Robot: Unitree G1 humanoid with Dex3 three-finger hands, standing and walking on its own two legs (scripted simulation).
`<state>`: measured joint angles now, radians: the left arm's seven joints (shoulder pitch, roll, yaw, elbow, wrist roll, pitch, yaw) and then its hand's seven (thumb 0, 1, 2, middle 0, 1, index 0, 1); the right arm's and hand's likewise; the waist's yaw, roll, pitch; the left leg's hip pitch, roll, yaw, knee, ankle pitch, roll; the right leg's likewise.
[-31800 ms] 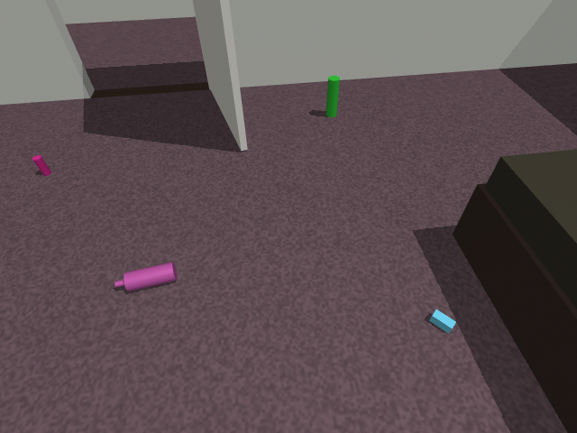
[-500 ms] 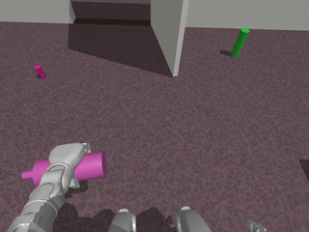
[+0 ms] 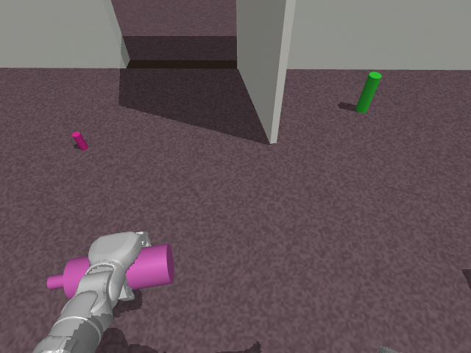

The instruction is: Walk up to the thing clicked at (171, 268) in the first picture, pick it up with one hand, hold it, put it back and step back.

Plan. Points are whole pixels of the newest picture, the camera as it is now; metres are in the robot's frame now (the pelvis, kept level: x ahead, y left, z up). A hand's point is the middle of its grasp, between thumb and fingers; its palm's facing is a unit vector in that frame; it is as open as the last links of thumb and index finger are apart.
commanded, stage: hold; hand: left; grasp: from above
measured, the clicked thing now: (111, 272) +0.32 +0.25 -0.10
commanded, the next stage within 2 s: crouch in 1.90 s
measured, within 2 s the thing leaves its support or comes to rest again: neither
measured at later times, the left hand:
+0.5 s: hand (118, 263) +0.31 +0.22 -0.04, palm faces -0.46 -0.05 -0.89, open 10.6 cm
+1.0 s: hand (117, 274) +0.28 +0.21 -0.02, palm faces -0.45 -0.05 -0.89, open 10.6 cm
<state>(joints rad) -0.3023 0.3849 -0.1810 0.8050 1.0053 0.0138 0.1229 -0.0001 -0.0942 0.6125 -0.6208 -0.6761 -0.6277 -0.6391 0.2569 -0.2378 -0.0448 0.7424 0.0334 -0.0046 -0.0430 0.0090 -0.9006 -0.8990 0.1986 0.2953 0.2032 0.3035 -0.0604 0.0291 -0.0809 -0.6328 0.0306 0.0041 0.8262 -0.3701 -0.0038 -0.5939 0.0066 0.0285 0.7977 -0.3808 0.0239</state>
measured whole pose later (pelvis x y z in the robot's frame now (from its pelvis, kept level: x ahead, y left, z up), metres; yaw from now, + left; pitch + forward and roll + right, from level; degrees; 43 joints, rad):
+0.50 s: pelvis +0.01 +0.00 +0.02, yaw +0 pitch +6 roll +0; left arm -0.25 0.39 -0.20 0.70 1.02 0.00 0.03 0.00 -0.10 0.64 -0.60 -0.72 -0.60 -0.68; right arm 0.23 -0.25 -0.05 0.70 0.05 0.04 -0.04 0.01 -0.90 -0.90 0.20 0.29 0.20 0.30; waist -0.03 0.03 -0.07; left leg -0.44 0.03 0.02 0.66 -0.32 -0.01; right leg -0.41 0.00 0.04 0.65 -0.33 0.02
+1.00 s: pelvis +0.00 -0.01 +0.03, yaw +0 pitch +2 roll +0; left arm -0.21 0.40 -0.20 0.64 1.00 -0.02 -0.02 0.00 -0.10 0.64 -0.58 -0.75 -0.59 -0.72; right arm 0.20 -0.25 -0.04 0.69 0.06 0.05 -0.05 0.01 -0.90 -0.90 0.20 0.29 0.20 0.30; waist -0.01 0.04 -0.03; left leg -0.35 0.03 0.02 0.57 -0.25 -0.01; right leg -0.33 0.00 0.04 0.57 -0.28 0.01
